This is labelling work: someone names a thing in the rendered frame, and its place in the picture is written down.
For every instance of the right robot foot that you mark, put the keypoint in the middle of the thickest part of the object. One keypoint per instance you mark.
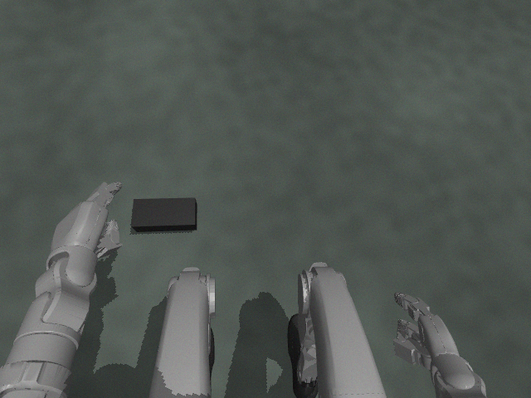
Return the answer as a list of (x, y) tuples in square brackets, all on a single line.
[(301, 389)]

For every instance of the right robot hand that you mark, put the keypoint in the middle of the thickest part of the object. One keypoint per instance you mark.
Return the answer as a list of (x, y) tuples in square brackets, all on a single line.
[(420, 344)]

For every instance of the carton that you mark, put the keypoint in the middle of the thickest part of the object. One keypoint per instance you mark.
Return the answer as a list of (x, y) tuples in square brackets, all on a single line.
[(164, 214)]

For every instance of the left robot arm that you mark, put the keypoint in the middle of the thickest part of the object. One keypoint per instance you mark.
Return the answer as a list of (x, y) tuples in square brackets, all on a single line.
[(39, 363)]

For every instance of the left robot hand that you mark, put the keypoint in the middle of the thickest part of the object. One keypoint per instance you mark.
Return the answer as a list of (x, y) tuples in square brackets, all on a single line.
[(84, 224)]

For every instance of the right robot arm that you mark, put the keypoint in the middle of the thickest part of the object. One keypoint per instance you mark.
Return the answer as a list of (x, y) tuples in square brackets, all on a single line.
[(453, 377)]

